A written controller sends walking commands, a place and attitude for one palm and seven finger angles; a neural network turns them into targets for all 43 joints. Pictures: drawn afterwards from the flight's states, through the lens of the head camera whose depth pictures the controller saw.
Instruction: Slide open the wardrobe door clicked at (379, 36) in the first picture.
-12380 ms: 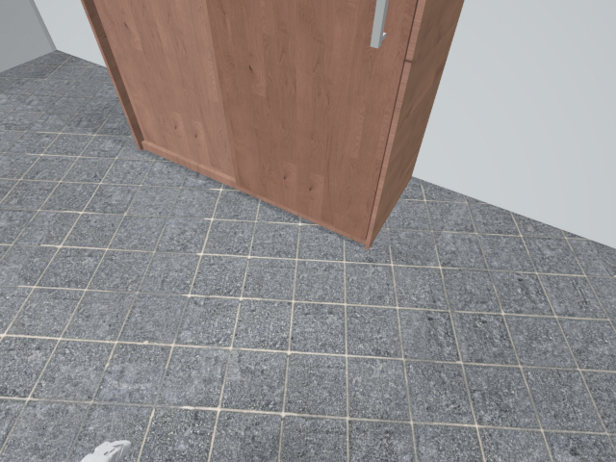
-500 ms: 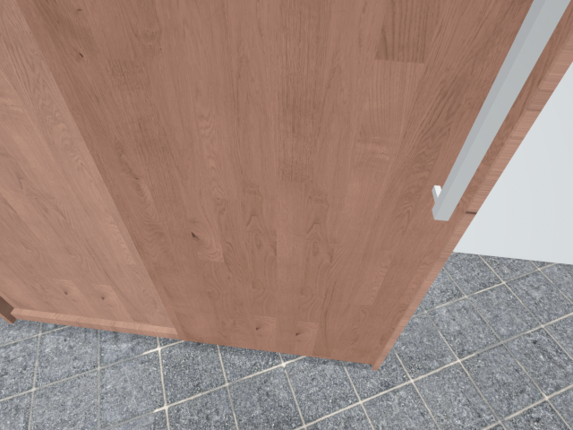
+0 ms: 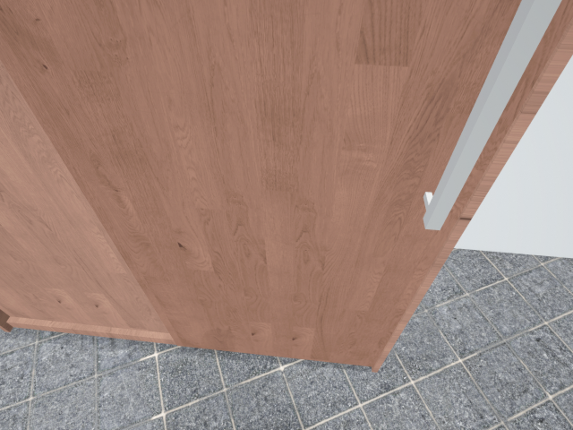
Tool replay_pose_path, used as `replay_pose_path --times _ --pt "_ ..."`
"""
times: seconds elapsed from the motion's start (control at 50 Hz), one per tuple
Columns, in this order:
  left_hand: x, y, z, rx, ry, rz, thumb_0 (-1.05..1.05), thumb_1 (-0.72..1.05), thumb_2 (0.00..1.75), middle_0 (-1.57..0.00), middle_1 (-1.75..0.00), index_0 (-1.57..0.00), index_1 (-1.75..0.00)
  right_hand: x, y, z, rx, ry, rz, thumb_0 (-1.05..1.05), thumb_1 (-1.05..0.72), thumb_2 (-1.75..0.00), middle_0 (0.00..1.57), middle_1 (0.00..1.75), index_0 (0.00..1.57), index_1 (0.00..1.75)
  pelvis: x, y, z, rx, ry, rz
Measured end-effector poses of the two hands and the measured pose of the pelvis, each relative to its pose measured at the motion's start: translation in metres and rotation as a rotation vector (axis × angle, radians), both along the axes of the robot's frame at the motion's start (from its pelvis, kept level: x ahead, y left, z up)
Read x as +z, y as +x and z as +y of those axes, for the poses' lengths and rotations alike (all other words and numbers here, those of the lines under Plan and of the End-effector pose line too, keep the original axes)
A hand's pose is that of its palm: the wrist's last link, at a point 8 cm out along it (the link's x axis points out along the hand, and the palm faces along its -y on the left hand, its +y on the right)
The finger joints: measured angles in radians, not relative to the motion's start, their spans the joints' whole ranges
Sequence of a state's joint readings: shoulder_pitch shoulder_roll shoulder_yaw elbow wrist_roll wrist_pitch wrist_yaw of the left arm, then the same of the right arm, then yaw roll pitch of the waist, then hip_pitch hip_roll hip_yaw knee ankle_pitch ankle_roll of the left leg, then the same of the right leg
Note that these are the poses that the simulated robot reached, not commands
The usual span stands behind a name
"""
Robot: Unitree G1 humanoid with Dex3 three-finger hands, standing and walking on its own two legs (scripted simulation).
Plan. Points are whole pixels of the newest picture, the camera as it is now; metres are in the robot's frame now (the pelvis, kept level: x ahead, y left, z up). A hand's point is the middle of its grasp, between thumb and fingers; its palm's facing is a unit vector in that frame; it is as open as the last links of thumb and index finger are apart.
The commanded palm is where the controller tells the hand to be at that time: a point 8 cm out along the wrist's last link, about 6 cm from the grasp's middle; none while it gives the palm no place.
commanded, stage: come to a stop and stand still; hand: right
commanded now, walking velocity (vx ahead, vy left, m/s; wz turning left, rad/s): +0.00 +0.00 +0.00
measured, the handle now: (469, 127) +0.42 -0.20 +0.23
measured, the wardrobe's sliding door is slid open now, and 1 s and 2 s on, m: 0.00 0.00 0.00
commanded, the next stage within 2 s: look again from close up in 0.46 s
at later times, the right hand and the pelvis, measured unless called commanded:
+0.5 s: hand out of the picture +0.02 -0.19 -0.18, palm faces +0.01 +0.98 -0.20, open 7.4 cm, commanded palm none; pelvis +0.01 -0.02 +0.00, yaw +0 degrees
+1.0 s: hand out of the picture +0.00 -0.19 -0.18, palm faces +0.03 +0.98 -0.18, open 7.4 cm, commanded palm none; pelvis +0.01 -0.02 +0.00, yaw +0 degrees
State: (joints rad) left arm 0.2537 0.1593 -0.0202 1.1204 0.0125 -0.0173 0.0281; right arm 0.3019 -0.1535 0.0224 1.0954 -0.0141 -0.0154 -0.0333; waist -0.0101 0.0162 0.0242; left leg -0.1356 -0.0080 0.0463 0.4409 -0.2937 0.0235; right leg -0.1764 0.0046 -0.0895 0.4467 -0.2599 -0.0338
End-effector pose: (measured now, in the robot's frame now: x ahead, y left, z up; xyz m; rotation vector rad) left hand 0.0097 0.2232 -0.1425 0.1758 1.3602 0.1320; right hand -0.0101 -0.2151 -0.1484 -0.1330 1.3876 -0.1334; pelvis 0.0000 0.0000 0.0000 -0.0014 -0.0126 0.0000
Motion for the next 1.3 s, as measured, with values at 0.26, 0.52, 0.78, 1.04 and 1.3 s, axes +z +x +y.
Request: replay_pose_path --times 0.26,0.52,0.78,1.04,1.3 --pt "0.004 0.023 -0.004 -0.011 0.017 -0.038 0.01 0.92 0.9 -0.2 -0.3 -0.2 -0.3 0.0 0.019 -0.016 0.008 -0.011 -0.02 0.0 -0.91 -0.9 0.2 0.3 0.2 0.3 0.001 0.008 -0.009 0.002 0.0 0.003" --pt "0.001 0.011 -0.014 -0.005 0.007 0.006 0.01 0.91 0.9 -0.2 -0.3 -0.2 -0.3 0.002 0.025 -0.029 0.006 -0.028 -0.018 0.0 -0.91 -0.9 0.2 0.3 0.19 0.3 0.001 0.011 -0.016 -0.003 -0.002 0.003" --pt "0.001 0.003 -0.02 0.001 0.001 0.026 0.01 0.91 0.9 -0.2 -0.3 -0.2 -0.3 0.001 0.019 -0.026 -0.001 -0.015 -0.001 0.0 -0.91 -0.9 0.2 0.3 0.19 0.3 0.001 0.01 -0.019 -0.004 -0.003 0.002" --pt "0.002 0.002 -0.019 -0.001 0.004 0.022 0.01 0.91 0.9 -0.2 -0.3 -0.2 -0.3 0.0 0.008 -0.021 -0.014 -0.003 0.014 0.0 -0.91 -0.9 0.2 0.3 0.19 0.3 0.002 0.008 -0.018 -0.008 -0.003 -0.001" --pt "0.003 -0.002 -0.017 -0.004 0.005 0.026 0.01 0.92 0.9 -0.2 -0.3 -0.2 -0.3 0.0 -0.001 -0.018 -0.022 0.0 0.021 0.0 -0.91 -0.9 0.2 0.3 0.19 0.3 0.002 0.004 -0.015 -0.013 -0.002 -0.003"
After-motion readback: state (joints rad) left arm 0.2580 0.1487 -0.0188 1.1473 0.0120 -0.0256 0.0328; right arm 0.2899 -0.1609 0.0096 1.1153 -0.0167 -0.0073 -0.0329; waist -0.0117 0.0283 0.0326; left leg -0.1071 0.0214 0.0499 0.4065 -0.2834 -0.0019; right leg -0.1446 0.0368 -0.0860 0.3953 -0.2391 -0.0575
